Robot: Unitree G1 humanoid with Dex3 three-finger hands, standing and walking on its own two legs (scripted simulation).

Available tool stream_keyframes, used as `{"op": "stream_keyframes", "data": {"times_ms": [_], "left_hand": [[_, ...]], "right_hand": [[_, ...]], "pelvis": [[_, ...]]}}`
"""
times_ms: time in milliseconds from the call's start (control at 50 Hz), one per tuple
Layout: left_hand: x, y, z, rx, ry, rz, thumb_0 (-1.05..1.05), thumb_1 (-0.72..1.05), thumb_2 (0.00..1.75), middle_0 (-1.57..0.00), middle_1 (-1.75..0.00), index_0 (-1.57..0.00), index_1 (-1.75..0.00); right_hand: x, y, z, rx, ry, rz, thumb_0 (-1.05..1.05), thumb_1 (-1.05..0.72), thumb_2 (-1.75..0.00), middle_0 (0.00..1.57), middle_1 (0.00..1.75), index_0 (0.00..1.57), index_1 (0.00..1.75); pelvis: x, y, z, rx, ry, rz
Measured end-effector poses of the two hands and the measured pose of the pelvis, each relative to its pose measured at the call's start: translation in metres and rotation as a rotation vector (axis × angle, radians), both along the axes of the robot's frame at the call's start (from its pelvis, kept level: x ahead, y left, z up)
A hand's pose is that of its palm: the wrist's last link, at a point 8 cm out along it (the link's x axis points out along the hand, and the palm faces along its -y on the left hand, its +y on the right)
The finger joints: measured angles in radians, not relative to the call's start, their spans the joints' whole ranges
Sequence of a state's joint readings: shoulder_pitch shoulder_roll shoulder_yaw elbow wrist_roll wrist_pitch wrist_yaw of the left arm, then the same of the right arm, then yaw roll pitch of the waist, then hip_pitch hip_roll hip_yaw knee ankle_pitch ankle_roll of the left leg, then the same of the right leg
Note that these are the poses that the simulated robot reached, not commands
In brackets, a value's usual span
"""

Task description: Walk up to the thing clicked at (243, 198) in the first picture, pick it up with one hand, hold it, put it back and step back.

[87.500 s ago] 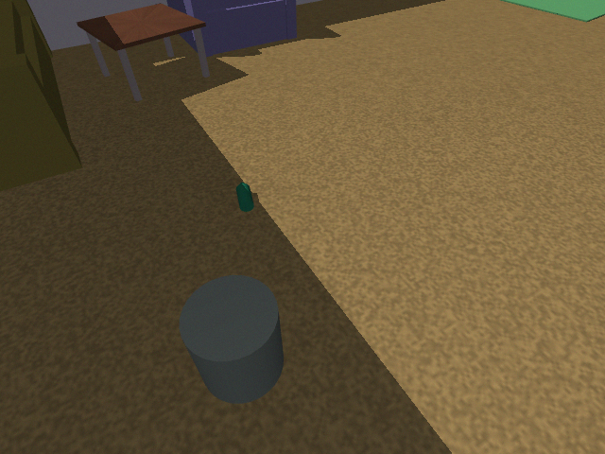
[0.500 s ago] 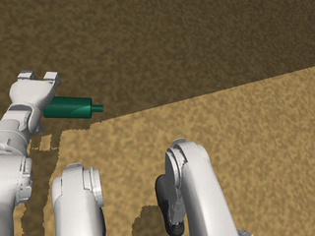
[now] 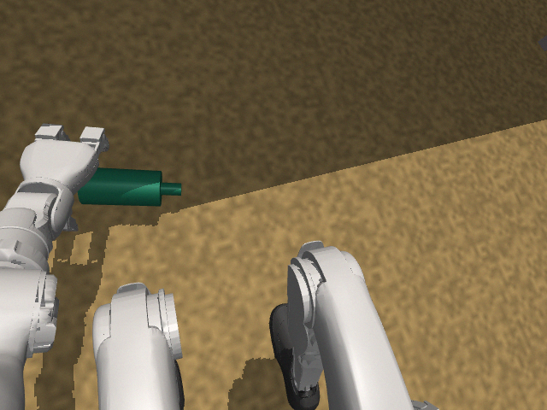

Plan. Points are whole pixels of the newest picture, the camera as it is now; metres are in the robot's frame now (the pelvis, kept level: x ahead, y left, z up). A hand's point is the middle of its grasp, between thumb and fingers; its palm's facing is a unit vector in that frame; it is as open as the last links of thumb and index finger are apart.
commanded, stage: approach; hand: left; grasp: from above
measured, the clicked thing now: (133, 187) +0.52 +0.15 -0.30
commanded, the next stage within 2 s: close in in 0.34 s
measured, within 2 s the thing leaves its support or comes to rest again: neither
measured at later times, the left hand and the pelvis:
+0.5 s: hand (108, 160) +0.52 +0.17 -0.16, palm faces -0.44 +0.07 -0.90, open 13.1 cm; pelvis +0.00 +0.00 +0.00, yaw +0 degrees
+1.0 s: hand (115, 195) +0.49 +0.17 -0.24, palm faces -0.43 +0.04 -0.90, open 13.2 cm; pelvis +0.01 +0.00 -0.02, yaw -3 degrees
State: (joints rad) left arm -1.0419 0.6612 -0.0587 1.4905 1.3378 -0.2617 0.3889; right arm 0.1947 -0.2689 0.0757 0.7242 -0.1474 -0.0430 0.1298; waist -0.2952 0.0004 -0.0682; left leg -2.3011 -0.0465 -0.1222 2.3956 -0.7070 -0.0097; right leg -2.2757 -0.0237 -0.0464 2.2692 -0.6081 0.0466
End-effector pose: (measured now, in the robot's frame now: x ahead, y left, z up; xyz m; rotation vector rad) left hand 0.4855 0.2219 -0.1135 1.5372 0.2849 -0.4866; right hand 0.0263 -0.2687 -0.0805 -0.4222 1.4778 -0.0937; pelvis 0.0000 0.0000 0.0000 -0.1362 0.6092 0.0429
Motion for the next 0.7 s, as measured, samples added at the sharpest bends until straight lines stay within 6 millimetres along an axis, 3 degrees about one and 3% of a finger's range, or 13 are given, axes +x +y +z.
{"op": "stream_keyframes", "data": {"times_ms": [160, 320, 420, 700], "left_hand": [[0.007, -0.013, 0.002, -0.012, -0.012, -0.033, 0.0, -0.48, 1.07, -0.09, -1.05, -0.1, -1.04], [0.037, -0.049, 0.013, -0.025, -0.081, -0.084, 0.0, -0.46, 1.09, -0.1, -1.09, -0.11, -1.07], [0.049, -0.059, 0.016, 0.002, -0.099, -0.05, 0.0, -0.44, 1.11, -0.1, -1.1, -0.11, -1.09], [0.01, -0.029, -0.03, -0.027, 0.108, 0.013, 0.0, -0.44, 1.09, -0.1, -1.09, -0.11, -1.07]], "right_hand": [[-0.003, 0.002, 0.001, -0.001, 0.005, 0.004, 0.0, -0.91, -0.89, 0.2, 0.3, 0.2, 0.3], [-0.011, 0.002, 0.004, -0.019, 0.005, -0.012, 0.0, -0.91, -0.89, 0.2, 0.3, 0.2, 0.3], [-0.021, 0.004, 0.003, -0.003, 0.015, -0.051, 0.0, -0.91, -0.89, 0.2, 0.3, 0.2, 0.3], [-0.025, -0.002, -0.005, 0.011, 0.076, 0.003, 0.0, -0.91, -0.89, 0.2, 0.3, 0.2, 0.3]], "pelvis": [[0.0, 0.0, -0.001, 0.002, 0.0, -0.001], [0.002, -0.001, -0.003, -0.002, 0.009, -0.008], [0.003, -0.001, -0.002, 0.001, 0.026, -0.013], [-0.002, -0.006, -0.007, 0.008, -0.015, -0.009]]}}
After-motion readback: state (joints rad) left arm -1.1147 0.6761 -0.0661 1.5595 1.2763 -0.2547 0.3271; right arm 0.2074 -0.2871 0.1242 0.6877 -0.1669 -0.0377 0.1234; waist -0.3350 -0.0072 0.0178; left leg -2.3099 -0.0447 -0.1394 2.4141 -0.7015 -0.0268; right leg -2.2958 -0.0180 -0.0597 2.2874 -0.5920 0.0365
